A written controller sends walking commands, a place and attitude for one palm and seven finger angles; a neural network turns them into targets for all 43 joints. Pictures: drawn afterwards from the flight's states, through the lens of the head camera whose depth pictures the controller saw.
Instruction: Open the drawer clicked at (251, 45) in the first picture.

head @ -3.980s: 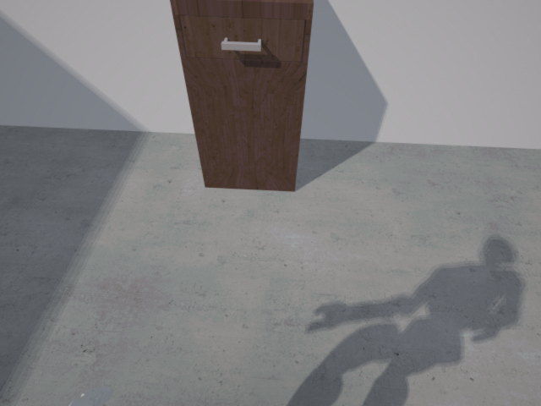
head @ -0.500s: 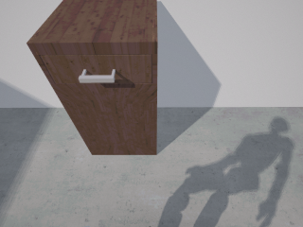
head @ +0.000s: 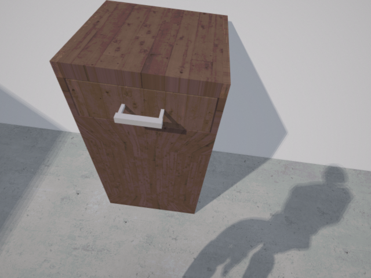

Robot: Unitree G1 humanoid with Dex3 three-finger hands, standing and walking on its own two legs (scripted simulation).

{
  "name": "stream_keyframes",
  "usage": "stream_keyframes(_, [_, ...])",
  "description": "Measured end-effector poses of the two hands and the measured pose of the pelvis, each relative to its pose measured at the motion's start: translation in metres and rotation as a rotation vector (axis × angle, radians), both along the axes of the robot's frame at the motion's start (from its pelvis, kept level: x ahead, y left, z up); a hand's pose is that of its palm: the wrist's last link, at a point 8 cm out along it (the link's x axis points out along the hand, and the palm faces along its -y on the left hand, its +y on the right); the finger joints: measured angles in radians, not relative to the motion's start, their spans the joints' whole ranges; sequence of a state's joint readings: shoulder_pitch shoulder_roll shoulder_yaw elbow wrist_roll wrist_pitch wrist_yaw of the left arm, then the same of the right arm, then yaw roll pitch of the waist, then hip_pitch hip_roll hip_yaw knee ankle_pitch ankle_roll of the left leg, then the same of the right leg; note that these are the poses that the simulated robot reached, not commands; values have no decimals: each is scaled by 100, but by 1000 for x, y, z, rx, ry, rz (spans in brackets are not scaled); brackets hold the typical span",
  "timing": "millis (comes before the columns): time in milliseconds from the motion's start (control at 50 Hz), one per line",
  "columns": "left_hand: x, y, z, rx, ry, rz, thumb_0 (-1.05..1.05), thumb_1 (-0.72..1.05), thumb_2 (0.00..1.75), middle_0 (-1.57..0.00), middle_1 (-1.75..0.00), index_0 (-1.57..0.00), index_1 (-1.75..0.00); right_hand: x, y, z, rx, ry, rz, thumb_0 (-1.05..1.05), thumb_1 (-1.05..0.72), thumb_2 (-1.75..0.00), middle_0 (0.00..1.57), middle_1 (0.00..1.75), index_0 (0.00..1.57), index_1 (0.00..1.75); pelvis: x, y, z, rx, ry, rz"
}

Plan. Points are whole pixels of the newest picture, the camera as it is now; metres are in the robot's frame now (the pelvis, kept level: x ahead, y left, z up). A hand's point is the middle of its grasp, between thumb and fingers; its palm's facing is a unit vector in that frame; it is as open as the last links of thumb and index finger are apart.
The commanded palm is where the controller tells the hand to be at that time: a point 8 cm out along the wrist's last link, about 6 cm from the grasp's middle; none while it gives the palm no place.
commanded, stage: come to a stop and stand still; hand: left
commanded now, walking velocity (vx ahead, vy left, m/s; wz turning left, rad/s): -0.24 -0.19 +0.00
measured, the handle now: (140, 115) +0.53 +0.19 +0.00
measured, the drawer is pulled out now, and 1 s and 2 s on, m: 0.00 0.00 0.00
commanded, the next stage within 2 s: look again from close up in 1.28 s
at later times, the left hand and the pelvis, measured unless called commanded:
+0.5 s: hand out of the picture -0.01 +0.10 -0.14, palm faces +0.04 -0.96 -0.26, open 7.3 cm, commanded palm none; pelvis -0.04 -0.08 +0.01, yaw -1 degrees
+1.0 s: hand out of the picture -0.06 +0.13 -0.18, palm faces +0.13 -0.97 -0.19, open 7.4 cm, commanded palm none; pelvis -0.03 -0.04 +0.00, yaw +2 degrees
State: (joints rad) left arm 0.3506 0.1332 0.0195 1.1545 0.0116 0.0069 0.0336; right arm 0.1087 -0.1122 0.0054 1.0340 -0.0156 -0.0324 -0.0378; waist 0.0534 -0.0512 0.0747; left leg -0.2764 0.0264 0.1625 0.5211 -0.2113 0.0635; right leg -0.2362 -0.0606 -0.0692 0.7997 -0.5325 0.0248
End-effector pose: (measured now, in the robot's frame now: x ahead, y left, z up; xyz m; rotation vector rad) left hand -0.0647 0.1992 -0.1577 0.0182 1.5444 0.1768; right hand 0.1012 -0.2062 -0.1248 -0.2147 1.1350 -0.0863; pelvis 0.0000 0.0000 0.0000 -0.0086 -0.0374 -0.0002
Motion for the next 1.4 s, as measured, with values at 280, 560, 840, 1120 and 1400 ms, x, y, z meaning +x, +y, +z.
stream_keyframes(280, [79, 19, 22, 138, -227, -96, 0, 91, 90, -20, -29, -20, -30, -71, -65, -5, -31, 96, -116, -1, -92, -90, 21, 30, 20, 30, -29, -33, 3, 2, 17, 0])
stream_keyframes(560, [36, -59, 51, 150, -184, -97, 1, 92, 90, -21, -30, -20, -30, -165, -110, -21, 90, 306, -162, 0, -91, -90, 20, 30, 19, 30, -37, -86, 17, 69, 39, -2])
stream_keyframes(840, [-13, -42, 36, 124, -61, 12, 0, 90, 90, -21, -30, -20, -30, -94, -97, -16, 11, 233, -43, 0, -91, -90, 20, 30, 19, 30, -35, -65, 11, 49, 61, 38])
stream_keyframes(1120, [23, -14, 14, 68, -121, -23, 0, 90, 90, -20, -29, -20, -30, -33, -37, -7, 29, 39, -11, -1, -91, -90, 20, 30, 20, 30, -23, -35, 5, 13, 26, 22])
stream_keyframes(1400, [47, -2, 20, 102, -178, -86, 0, 91, 90, -20, -29, -20, -30, -114, -59, -10, -13, 211, -85, -1, -92, -90, 20, 30, 20, 30, -29, -33, 8, 9, 19, 18])
